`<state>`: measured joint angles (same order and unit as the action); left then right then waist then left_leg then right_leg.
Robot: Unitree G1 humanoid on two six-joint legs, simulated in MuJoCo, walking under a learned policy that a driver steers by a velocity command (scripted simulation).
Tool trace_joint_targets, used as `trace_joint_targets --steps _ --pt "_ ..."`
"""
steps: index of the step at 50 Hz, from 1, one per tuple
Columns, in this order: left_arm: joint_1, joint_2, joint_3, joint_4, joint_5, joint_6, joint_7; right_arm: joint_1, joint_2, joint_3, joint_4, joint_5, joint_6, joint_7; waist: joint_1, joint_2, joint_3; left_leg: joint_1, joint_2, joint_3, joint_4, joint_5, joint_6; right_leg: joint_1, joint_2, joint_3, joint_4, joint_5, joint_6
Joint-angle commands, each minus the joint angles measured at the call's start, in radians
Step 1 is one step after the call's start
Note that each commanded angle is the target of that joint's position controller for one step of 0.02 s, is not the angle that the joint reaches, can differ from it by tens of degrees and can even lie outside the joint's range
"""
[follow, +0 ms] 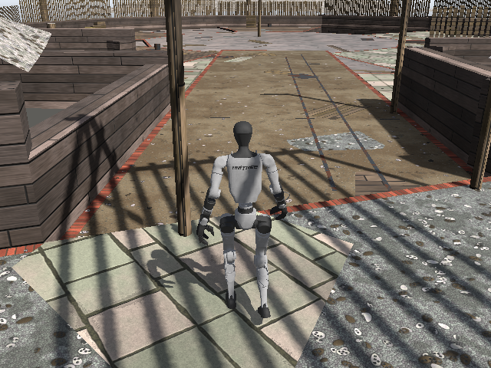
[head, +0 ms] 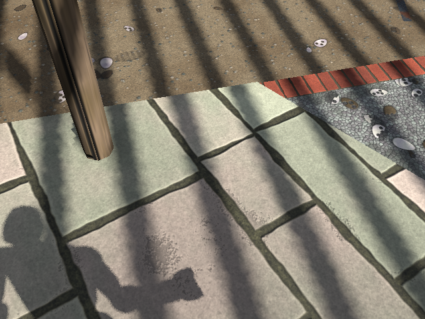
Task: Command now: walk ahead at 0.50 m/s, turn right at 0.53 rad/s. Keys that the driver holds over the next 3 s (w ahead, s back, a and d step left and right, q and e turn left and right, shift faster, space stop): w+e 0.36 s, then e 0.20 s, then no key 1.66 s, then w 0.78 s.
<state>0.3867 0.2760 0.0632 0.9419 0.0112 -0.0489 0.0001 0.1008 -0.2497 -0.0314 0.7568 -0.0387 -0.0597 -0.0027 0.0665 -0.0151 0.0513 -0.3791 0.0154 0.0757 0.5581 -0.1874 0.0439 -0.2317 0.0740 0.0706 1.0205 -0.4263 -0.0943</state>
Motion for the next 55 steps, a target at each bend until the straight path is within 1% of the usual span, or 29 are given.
trace_joint_targets --steps 1,3,6,10,12,15,18,20,21,22,23,24,25,26,27,28,29,32,34,38,41,46,49,50,51,52,53,54,55 --pt "-0.008 0.068 0.018 -0.064 0.013 0.006 -0.014 0.133 -0.093 -0.031 -0.005 0.007 -0.008 -0.007 -0.071 0.096 -0.037 0.293 0.298 -0.348 -0.356 -0.085 0.093 -0.339 -0.116 0.011 0.143 0.105 0.004" --pt "-0.021 0.048 0.015 -0.069 0.022 0.028 -0.029 0.16 -0.084 -0.029 0.021 0.013 -0.024 -0.006 -0.058 0.127 -0.034 0.254 0.267 -0.226 -0.371 0.081 0.083 -0.312 -0.126 -0.007 0.134 0.134 0.02" --pt "-0.114 0.028 0.009 -0.109 0.021 0.044 -0.048 0.207 -0.093 -0.035 0.051 0.024 -0.043 -0.001 -0.057 0.112 -0.02 0.28 0.267 -0.117 -0.394 0.214 0.095 -0.395 -0.143 -0.021 0.106 0.213 0.032" --pt "-0.265 0.011 -0.005 -0.168 0.02 0.041 -0.067 0.249 -0.089 -0.036 0.082 0.019 -0.042 -0.001 -0.076 0.1 0.017 0.299 0.242 0.01 -0.409 0.277 0.095 -0.451 -0.15 -0.062 -0.076 0.349 0.048" --pt "-0.338 -0.003 -0.016 -0.194 0.02 0.036 -0.076 0.259 -0.101 -0.039 0.092 0.02 -0.042 -0.003 -0.088 0.101 0.029 0.294 0.233 0.066 -0.409 0.295 0.086 -0.404 -0.145 -0.101 -0.209 0.412 0.044" --pt "-0.418 0.006 -0.021 -0.227 0.024 0.037 -0.084 0.298 -0.129 -0.047 0.115 0.02 -0.037 -0.01 -0.104 0.099 0.047 0.345 0.257 0.111 -0.401 0.339 0.077 -0.36 -0.135 -0.155 -0.326 0.389 0.018" --pt "-0.426 0.026 -0.014 -0.239 0.034 0.04 -0.079 0.326 -0.154 -0.053 0.137 0.02 -0.017 -0.018 -0.096 0.105 0.037 0.441 0.275 0.157 -0.3 0.582 0.064 -0.306 -0.089 -0.196 -0.391 0.271 -0.027" --pt "-0.297 0.044 -0.001 -0.203 0.04 0.031 -0.065 0.319 -0.18 -0.059 0.142 0.022 0.003 -0.024 -0.04 0.113 -0.035 0.466 0.266 0.186 -0.052 0.904 0.051 -0.159 -0.008 -0.224 -0.436 0.2 -0.066" --pt "-0.146 0.062 0.014 -0.154 0.048 0.017 -0.051 0.306 -0.184 -0.058 0.135 0.031 0.012 -0.024 0.024 0.083 -0.124 0.4 0.247 0.202 0.173 0.844 0.026 0.029 0.025 -0.21 -0.522 0.28 -0.094" --pt "-0.006 0.14 0.042 -0.118 0.059 0.01 -0.031 0.308 -0.164 -0.052 0.106 0.031 0.01 -0.021 0.078 -0.003 -0.234 0.192 0.214 0.202 0.474 0.488 -0.019 0.283 -0.105 -0.038 -0.554 0.364 -0.138" --pt "-0.062 0.276 0.072 -0.152 0.039 0.019 -0.018 0.377 -0.047 -0.029 0.032 0.045 0.009 -0.003 -0.021 -0.245 -0.345 -0.238 0.019 0.156 0.855 -0.474 -0.087 0.591 -0.453 0.458 -0.53 0.794 -0.317" --pt "0.02 0.254 0.073 -0.163 -0.002 0.034 -0.005 0.265 -0.147 -0.049 0.026 0.028 0.012 -0.009 0.053 -0.037 -0.403 -0.266 0.016 -0.048 0.901 -0.414 -0.087 0.56 -0.443 0.488 -0.572 0.997 -0.327" --pt "-0.048 0.226 0.065 -0.151 -0.007 0.036 0.005 0.206 -0.114 -0.041 0.006 0.046 0.009 -0.01 0.016 -0.036 -0.267 -0.297 0.06 -0.074 0.868 -0.305 -0.079 0.449 -0.413 0.324 -0.584 1.108 -0.306" --pt "-0.111 0.163 0.05 -0.154 -0.016 0.035 0.007 0.203 -0.106 -0.035 0.018 0.04 0.006 -0.015 -0.023 0.004 -0.164 -0.27 0.087 -0.076 0.769 -0.246 -0.076 0.313 -0.352 0.244 -0.619 1.078 -0.254" --pt "-0.161 0.129 0.041 -0.161 -0.022 0.035 0.01 0.202 -0.111 -0.039 0.024 0.021 0.017 -0.017 -0.058 0.011 -0.109 -0.234 0.103 -0.083 0.707 -0.223 -0.079 0.219 -0.295 0.196 -0.645 1.02 -0.211" --pt "-0.198 0.102 0.031 -0.169 -0.025 0.036 0.013 0.234 -0.112 -0.04 0.029 0.003 0.037 -0.015 -0.093 -0.003 -0.101 -0.173 0.106 -0.086 0.667 -0.209 -0.089 0.139 -0.256 0.161 -0.669 1.001 -0.194" --pt "-0.205 0.094 0.025 -0.173 -0.02 0.031 0.01 0.258 -0.106 -0.041 0.037 0.0 0.055 -0.013 -0.108 -0.003 -0.116 -0.131 0.099 -0.082 0.639 -0.199 -0.094 0.103 -0.247 0.139 -0.677 1.021 -0.183" --pt "-0.17 0.122 0.029 -0.161 -0.003 0.015 0.002 0.265 -0.081 -0.037 0.039 0.01 0.079 -0.009 -0.114 0.001 -0.147 -0.101 0.081 -0.069 0.571 -0.137 -0.096 0.061 -0.227 0.103 -0.695 1.064 -0.171" --pt "-0.141 0.115 0.024 -0.148 -0.001 0.014 0.003 0.218 -0.085 -0.038 0.028 0.01 0.087 -0.011 -0.097 -0.019 -0.136 -0.128 0.079 -0.073 0.52 -0.09 -0.09 0.071 -0.221 0.103 -0.71 1.025 -0.147" --pt "-0.089 0.105 0.013 -0.122 0.001 0.022 0.012 0.137 -0.1 -0.041 0.016 0.015 0.097 -0.015 -0.063 -0.037 -0.112 -0.181 0.076 -0.094 0.419 -0.039 -0.079 0.145 -0.232 0.132 -0.727 0.911 -0.105" --pt "-0.067 0.097 0.005 -0.104 0.007 0.026 0.019 0.102 -0.095 -0.038 0.015 0.019 0.101 -0.018 -0.048 -0.043 -0.093 -0.177 0.065 -0.101 0.343 -0.051 -0.071 0.187 -0.246 0.147 -0.725 0.88 -0.102" --pt "-0.067 0.081 -0.012 -0.073 0.017 0.03 0.027 0.091 -0.076 -0.028 0.03 0.03 0.098 -0.031 -0.042 -0.055 -0.07 -0.049 0.027 -0.089 0.188 -0.139 -0.05 0.183 -0.253 0.152 -0.678 0.939 -0.119" --pt "-0.09 0.078 -0.021 -0.054 0.012 0.036 0.032 0.114 -0.062 -0.021 0.05 0.039 0.092 -0.044 -0.053 -0.06 -0.06 0.079 0.003 -0.076 -0.001 -0.153 -0.028 0.164 -0.247 0.173 -0.637 0.92 -0.108" --pt "-0.11 0.077 -0.024 -0.049 0.004 0.038 0.036 0.144 -0.054 -0.017 0.065 0.037 0.086 -0.047 -0.079 -0.044 -0.059 0.161 0.008 -0.078 -0.134 -0.056 -0.02 0.139 -0.233 0.173 -0.62 0.87 -0.083" --pt "-0.116 0.066 -0.03 -0.048 -0.005 0.035 0.038 0.178 -0.062 -0.015 0.081 0.028 0.074 -0.05 -0.095 -0.013 -0.074 0.293 0.059 -0.125 -0.244 0.144 -0.013 0.074 -0.213 0.176 -0.618 0.75 -0.04" --pt "-0.077 0.035 -0.039 -0.049 -0.006 0.028 0.037 0.197 -0.12 -0.022 0.087 0.014 0.061 -0.054 -0.065 0.073 -0.109 0.404 0.184 -0.244 -0.239 0.399 0.012 0.013 -0.159 0.144 -0.592 0.553 -0.002" --pt "0.007 0.023 -0.035 -0.01 -0.014 0.038 0.037 0.132 -0.151 -0.024 0.087 0.028 0.061 -0.047 -0.002 0.16 -0.092 0.37 0.255 -0.283 -0.172 0.628 0.097 0.009 -0.068 0.084 -0.637 0.251 0.018" --pt "-0.019 0.038 -0.038 0.012 0.001 0.049 0.043 0.1 -0.104 -0.013 0.085 0.032 0.061 -0.034 -0.025 0.15 -0.097 0.298 0.249 -0.28 -0.172 0.572 0.108 0.091 -0.066 0.073 -0.674 0.201 0.019" --pt "-0.05 0.051 -0.033 0.021 0.005 0.053 0.042 0.083 -0.083 -0.007 0.089 0.03 0.059 -0.026 -0.034 0.13 -0.061 0.26 0.192 -0.243 -0.186 0.439 0.073 0.111 -0.071 0.092 -0.707 0.256 0.016"
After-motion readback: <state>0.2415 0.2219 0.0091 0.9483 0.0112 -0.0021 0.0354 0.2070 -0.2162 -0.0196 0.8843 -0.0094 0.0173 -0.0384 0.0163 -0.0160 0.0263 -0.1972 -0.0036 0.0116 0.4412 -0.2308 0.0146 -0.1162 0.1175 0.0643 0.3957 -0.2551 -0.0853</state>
